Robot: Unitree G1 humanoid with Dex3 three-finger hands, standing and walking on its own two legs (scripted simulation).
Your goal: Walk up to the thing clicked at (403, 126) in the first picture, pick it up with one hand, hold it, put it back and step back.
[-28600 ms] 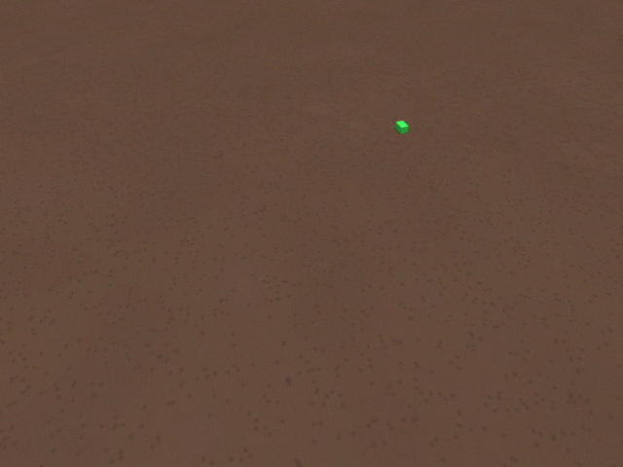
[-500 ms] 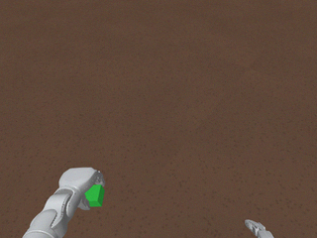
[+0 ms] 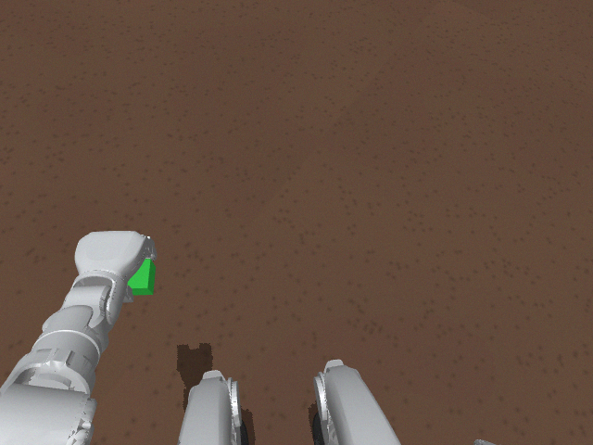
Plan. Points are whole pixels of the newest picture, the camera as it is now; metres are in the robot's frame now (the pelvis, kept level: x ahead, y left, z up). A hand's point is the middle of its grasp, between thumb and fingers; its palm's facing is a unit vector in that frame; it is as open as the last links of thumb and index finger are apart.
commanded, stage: crouch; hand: left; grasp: from above
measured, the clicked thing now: (129, 277) +0.42 +0.23 -0.14
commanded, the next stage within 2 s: lower in 1.34 s
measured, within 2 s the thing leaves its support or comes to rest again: neither
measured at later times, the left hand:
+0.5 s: hand (147, 300) +0.44 +0.24 -0.31, palm faces -0.44 +0.03 -0.90, open 7.5 cm
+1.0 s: hand (156, 302) +0.46 +0.25 -0.39, palm faces -0.46 +0.02 -0.89, open 7.5 cm
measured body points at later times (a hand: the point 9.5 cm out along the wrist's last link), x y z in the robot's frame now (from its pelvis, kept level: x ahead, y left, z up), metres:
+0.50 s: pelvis -0.02 -0.01 -0.16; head +0.21 +0.04 +0.23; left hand +0.46 +0.24 -0.26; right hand +0.04 -0.28 -0.28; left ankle +0.07 +0.10 -0.56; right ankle +0.06 -0.13 -0.56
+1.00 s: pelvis -0.02 -0.01 -0.23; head +0.23 +0.04 +0.15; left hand +0.48 +0.24 -0.34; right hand +0.01 -0.28 -0.34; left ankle +0.07 +0.10 -0.56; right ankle +0.06 -0.13 -0.56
